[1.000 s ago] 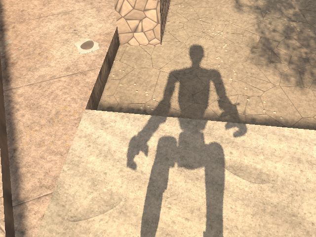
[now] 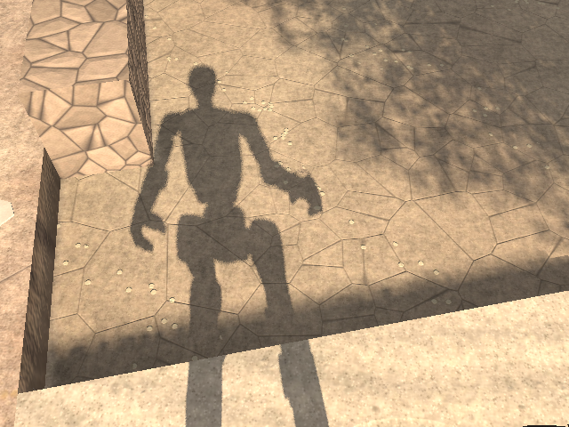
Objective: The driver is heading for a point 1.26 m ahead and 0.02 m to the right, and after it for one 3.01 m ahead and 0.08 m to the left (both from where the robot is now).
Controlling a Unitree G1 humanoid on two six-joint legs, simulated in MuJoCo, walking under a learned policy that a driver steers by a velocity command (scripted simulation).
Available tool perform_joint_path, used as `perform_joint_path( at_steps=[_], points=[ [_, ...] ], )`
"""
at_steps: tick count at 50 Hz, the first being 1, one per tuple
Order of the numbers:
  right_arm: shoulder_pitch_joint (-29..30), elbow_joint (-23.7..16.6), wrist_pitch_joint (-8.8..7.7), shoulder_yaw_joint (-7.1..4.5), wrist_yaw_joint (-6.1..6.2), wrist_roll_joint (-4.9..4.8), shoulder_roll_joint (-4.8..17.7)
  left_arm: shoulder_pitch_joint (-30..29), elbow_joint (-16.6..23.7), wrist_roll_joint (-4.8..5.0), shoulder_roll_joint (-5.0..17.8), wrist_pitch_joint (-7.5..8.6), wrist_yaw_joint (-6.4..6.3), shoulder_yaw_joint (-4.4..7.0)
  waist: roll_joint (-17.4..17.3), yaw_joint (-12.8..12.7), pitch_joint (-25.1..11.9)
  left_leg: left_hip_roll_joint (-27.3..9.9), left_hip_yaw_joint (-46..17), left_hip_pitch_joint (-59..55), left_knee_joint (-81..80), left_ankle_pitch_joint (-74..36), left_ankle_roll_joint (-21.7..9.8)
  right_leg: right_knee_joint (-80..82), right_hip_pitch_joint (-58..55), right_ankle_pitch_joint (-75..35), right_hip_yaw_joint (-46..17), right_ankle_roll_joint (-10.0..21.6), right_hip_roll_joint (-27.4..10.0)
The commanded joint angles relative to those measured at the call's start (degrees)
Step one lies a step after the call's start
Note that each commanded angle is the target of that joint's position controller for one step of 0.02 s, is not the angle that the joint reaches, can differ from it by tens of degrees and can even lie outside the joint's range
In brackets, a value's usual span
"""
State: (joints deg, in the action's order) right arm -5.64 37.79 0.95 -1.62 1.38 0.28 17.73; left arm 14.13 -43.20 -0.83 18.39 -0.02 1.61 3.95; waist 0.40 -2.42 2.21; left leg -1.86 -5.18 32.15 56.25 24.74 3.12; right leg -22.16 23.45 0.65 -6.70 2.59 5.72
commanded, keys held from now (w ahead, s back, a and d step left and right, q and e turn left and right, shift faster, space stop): w+e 0.32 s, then w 0.48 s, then w+q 0.20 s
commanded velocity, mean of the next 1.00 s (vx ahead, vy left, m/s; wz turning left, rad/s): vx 0.37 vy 0.00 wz -0.28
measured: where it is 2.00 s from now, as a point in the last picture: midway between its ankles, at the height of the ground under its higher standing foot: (335, 269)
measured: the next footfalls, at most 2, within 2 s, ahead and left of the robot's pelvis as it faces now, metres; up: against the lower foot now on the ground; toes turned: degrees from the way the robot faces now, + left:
left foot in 0.16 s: +0.03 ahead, +0.15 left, +0.00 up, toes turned -7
right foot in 0.68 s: +0.30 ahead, -0.15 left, +0.00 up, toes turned -21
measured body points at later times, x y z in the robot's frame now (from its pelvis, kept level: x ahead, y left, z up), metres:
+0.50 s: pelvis +0.10 +0.04 +0.01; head +0.10 +0.06 +0.46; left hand +0.36 +0.18 -0.07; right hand +0.00 -0.16 -0.12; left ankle +0.00 +0.16 -0.73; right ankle +0.17 -0.16 -0.67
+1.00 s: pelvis +0.33 -0.08 +0.01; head +0.34 -0.08 +0.46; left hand +0.35 +0.16 -0.13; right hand +0.38 -0.35 -0.11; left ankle +0.51 +0.04 -0.67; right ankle +0.26 -0.14 -0.73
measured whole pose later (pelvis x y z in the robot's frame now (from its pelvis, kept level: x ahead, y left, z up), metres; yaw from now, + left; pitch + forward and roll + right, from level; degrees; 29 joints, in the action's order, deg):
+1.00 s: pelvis +0.33 -0.08 +0.01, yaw -15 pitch +1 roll -2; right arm -10.5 48.7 -2.8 -1.8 -3.1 3.9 13.6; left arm 27.4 -54.7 -4.9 11.3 5.9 1.6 2.4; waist -1.6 -1.3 0.4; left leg -5.1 -3.3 40.2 50.4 0.5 -3.1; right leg -13.8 2.9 12.1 7.5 4.6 4.1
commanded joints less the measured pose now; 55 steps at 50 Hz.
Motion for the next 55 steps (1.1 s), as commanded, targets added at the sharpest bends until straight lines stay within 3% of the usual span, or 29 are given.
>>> perform_joint_path(
  at_steps=[1, 3, 7, 8, 9, 10, 12, 13, 14, 16, 20, 25, 31, 32, 33, 34, 35, 36, 37, 38, 39, 41, 42, 43, 44, 47, 48, 51, 55],
  points=[
    [-21.1, 4.0, 0.36, -0.28, -1.31, 3.13, 4.8, -5.5, 9.9, -2.53, 6.8, 3.85, 0.21, 0.77, 9.7, 7.2, -10.9, 0.6, 4.1, -16.1, 3.8, -8.3, 1.1, 9.9, 9.8, 1.8, -13.6, 11.2, -15.0],
    [-21.8, 6.1, -1.16, -1.10, -1.60, 4.08, 6.4, -7.7, 10.3, -1.50, 7.8, 7.24, -0.79, 1.29, 6.2, 7.1, -7.8, 0.0, 4.9, -20.8, -1.3, -4.9, 1.5, 12.4, 13.9, 23.7, -16.8, 7.3, -13.5],
    [-25.1, 7.7, -4.12, -0.68, -2.08, 2.45, 4.7, -7.5, 12.9, -0.13, 4.3, 5.48, -1.75, 0.40, 0.3, 7.1, -8.6, 0.1, 3.9, -28.8, -27.5, -2.0, -3.7, -1.2, 9.4, 34.9, -20.7, 3.4, -9.1],
    [-25.1, 7.1, -5.48, -0.89, -1.90, 2.32, 5.6, -5.4, 13.2, -0.73, 1.0, 5.10, -1.48, -0.66, -4.0, 6.5, -7.2, -6.9, -4.8, -30.4, -32.8, 0.7, -11.6, -13.6, 13.8, 32.5, -16.1, 2.0, -3.8],
    [-20.2, 4.5, -6.98, -1.51, -1.86, 2.35, 10.7, -1.5, 14.6, -1.70, -2.7, 5.36, -0.67, -1.55, -10.2, 2.3, -5.5, -22.2, -28.6, -33.1, -40.0, -2.8, -29.1, -27.2, 30.2, 30.8, -5.0, -3.6, 5.7],
    [-13.6, 3.2, -7.50, -0.80, -1.84, 6.16, 9.0, -1.5, 13.4, -3.93, -1.9, 5.05, 0.70, -2.49, -8.5, 2.2, 1.9, -28.8, -41.3, -27.0, -50.6, 11.5, -28.8, -29.5, 38.4, 22.9, -11.5, -4.8, -3.4],
    [-4.1, 1.4, -8.67, -0.57, -1.44, 1.36, 6.0, -1.5, 9.9, -2.13, 3.3, 4.19, -0.61, -0.21, -6.3, 0.9, -1.9, -19.2, -26.3, -26.8, -49.2, 12.3, -19.9, -40.5, 32.8, 11.4, -5.7, -5.4, -3.9],
    [-4.6, 1.7, -9.40, 0.28, -0.83, 0.79, 4.5, -1.4, 9.1, -2.70, 4.0, 4.20, -0.46, 0.17, -6.4, 1.4, -2.7, -15.4, -18.3, -25.8, -49.0, 6.2, -16.7, -44.2, 28.8, 8.6, -3.6, -5.4, -3.9],
    [-6.6, 2.6, -9.80, 0.80, -0.03, 1.39, 3.9, -2.1, 9.0, -3.51, 3.3, 4.25, 0.48, -0.14, -5.5, 2.4, -1.5, -13.3, -11.7, -24.9, -49.6, 1.4, -14.6, -46.7, 26.4, 6.6, -1.0, -5.1, -4.4],
    [-11.4, 3.9, -9.91, 1.01, 0.88, 2.69, 4.6, -4.4, 8.8, -2.76, 2.5, 4.17, 2.67, -0.29, -4.7, 5.6, 1.3, -11.7, -4.0, -25.8, -50.8, -3.5, -13.2, -47.8, 26.4, 4.0, 1.9, -5.3, -5.4],
    [-25.8, 10.7, -8.82, 1.93, -1.46, 3.61, 2.7, -11.4, 10.3, -1.36, -1.9, 4.79, 3.35, -1.33, -5.6, 11.1, 3.1, -12.4, 1.5, -39.1, -49.8, -18.6, -15.3, -34.8, 31.9, -1.2, 3.1, -4.9, -6.9],
    [-29.5, 15.2, -8.16, 2.01, -4.02, 3.64, 2.9, -17.9, 12.0, -1.94, -4.3, 3.69, 4.04, -2.44, -6.8, 10.9, 4.4, -14.4, 5.0, -42.3, -49.5, -37.4, -16.8, -20.6, 26.5, 1.4, 8.5, -2.5, -7.7],
    [-26.9, 17.6, -7.31, 1.44, -3.57, 3.61, 3.3, -18.5, 11.3, -2.45, -3.8, 3.02, 3.45, -1.89, -7.3, 6.0, 4.3, -16.1, 8.5, -42.6, -47.3, -45.9, -15.4, -14.2, 13.8, 8.7, 9.7, 2.0, -6.2],
    [-26.0, 19.5, -4.98, -0.42, -1.76, -0.36, 5.7, -16.0, 9.3, -1.01, -1.8, 2.20, 1.65, -1.22, -5.0, 4.3, 8.0, -12.2, 13.0, -37.9, -38.2, -63.0, -11.0, -14.1, 9.0, 15.9, 18.5, 2.7, -0.7],
    [-29.3, 20.3, -4.22, -0.14, -0.81, -1.17, 5.4, -8.9, 7.5, -1.21, -3.5, 2.31, 0.63, -1.39, -6.2, 1.9, 3.1, -12.0, 13.4, -33.1, -28.6, -72.9, -9.8, -10.7, -4.6, 12.0, 19.1, 3.9, 1.0],
    [-29.3, 20.7, -4.23, 0.02, -0.35, -1.19, 4.6, 1.7, 4.1, -1.70, -1.6, 2.62, -0.39, -0.30, -8.7, -3.1, -3.2, -10.9, 13.7, -25.0, -17.7, -66.3, -7.8, -9.7, -21.0, 7.9, 14.1, 5.5, -1.3],
    [-26.7, 17.7, -4.72, 0.31, -0.58, -0.96, 2.6, 13.2, 1.9, -2.44, 4.3, 2.49, -1.57, 1.54, -4.0, -8.4, -12.4, -8.1, 13.7, -12.0, -0.1, -40.1, -6.5, -9.7, -37.5, 9.5, -1.7, 8.4, -15.3],
    [-30.1, 15.1, -4.79, 0.66, -1.06, -1.32, -2.9, 14.4, 1.0, -1.53, 10.4, 2.10, -1.96, 2.55, 8.3, -4.4, -20.9, 2.1, 10.1, 1.2, 19.3, 7.5, -5.0, -1.0, -45.1, 2.7, -29.4, 15.4, -31.4],
    [-24.1, 14.3, -4.94, -1.33, -0.91, -0.12, 2.7, 13.6, -0.5, 1.02, 9.6, 1.88, -1.99, 2.80, 2.7, -5.1, -17.7, 0.4, 1.2, 2.7, 21.4, 2.5, -6.2, 1.3, -38.5, -3.6, -27.9, 15.4, -28.3],
    [-17.8, 12.2, -7.39, -0.35, -4.35, 6.43, 0.3, 15.9, -3.7, -2.94, 1.2, 5.74, -0.18, 0.63, 11.9, -4.3, -8.7, -1.0, -4.3, 6.0, 19.6, -4.8, -8.5, 7.4, -28.9, 21.1, -19.5, 13.7, -22.1],
    [-14.3, 11.9, -8.13, -0.50, -4.08, 6.61, -0.2, 9.1, -3.4, -2.04, -2.7, 6.71, 0.06, -0.13, 7.5, -2.1, -1.3, -2.8, -0.6, 8.0, 17.9, -5.5, -9.1, 8.8, -21.6, 21.7, -13.7, 13.4, -20.3],
    [-17.8, 12.3, -7.54, 1.29, -3.81, 5.49, -5.5, 2.9, -3.0, -1.92, -6.0, 6.72, 0.04, -1.37, 1.1, 3.8, -2.4, -5.5, -1.0, 3.6, 14.4, -10.8, -9.5, 11.1, -14.1, 12.1, -8.1, 12.4, -19.7],
    [-18.5, 12.7, -6.78, 1.33, -4.20, 4.61, -5.5, 2.4, -3.0, -1.83, -6.5, 6.85, 0.18, -1.51, 0.8, 5.0, -2.3, -6.0, -1.0, 2.9, 13.4, -12.0, -9.2, 12.8, -11.1, 8.8, -7.0, 12.8, -20.3],
    [-21.1, 13.5, -4.69, -1.46, -3.09, -0.66, 0.7, 3.7, -3.7, 0.58, 0.4, 6.08, -0.62, 0.39, -2.2, 6.2, -2.4, -4.4, 2.4, -1.3, 10.3, -10.2, -6.7, 13.5, -10.9, -3.9, -4.9, 10.5, -19.6],
    [-20.2, 13.1, -3.57, -1.26, -2.84, -0.69, -0.4, 4.5, -4.5, 0.67, 1.5, 5.98, -0.93, 0.53, -0.9, 6.7, -0.8, -4.2, 2.1, -0.9, 8.2, -11.1, -5.4, 13.8, -9.3, -10.2, -0.7, 9.9, -19.2],
    [-12.0, 9.9, -2.29, -0.76, -2.96, 0.09, -3.3, 7.7, -7.2, 0.23, -1.8, 5.63, -1.56, -0.46, 4.0, 5.5, 3.0, -4.2, 3.5, 0.9, -1.7, -20.8, -5.1, 14.5, -7.4, -10.8, 7.8, 7.5, -15.8],
    [-10.3, 10.0, -3.56, 1.78, -5.26, 5.96, -7.5, 10.9, -7.7, -6.67, -9.1, 7.72, 0.27, -2.79, 5.2, 4.0, -0.8, -6.7, -1.8, 7.4, -4.9, -27.6, -6.6, 15.7, -15.1, -8.5, 4.8, 12.0, -20.6],
    [-2.8, 8.6, -4.63, 0.39, -6.26, 4.38, -4.0, 12.7, -8.8, -5.73, -3.0, 7.35, 1.75, -1.75, 2.3, 2.3, 0.4, -3.9, 1.2, 9.7, -12.1, -33.1, -6.3, 14.6, -20.0, -11.2, 9.3, 12.0, -19.3],
    [-1.1, 7.5, -5.27, -0.26, -6.91, 4.36, -1.9, 14.1, -9.4, -6.21, -2.5, 6.82, 0.55, -2.68, 1.7, 3.0, 2.1, -3.7, 2.0, 10.9, -5.0, -34.2, -6.8, 9.3, -21.7, -13.2, 11.8, 9.7, -20.5]
  ],
)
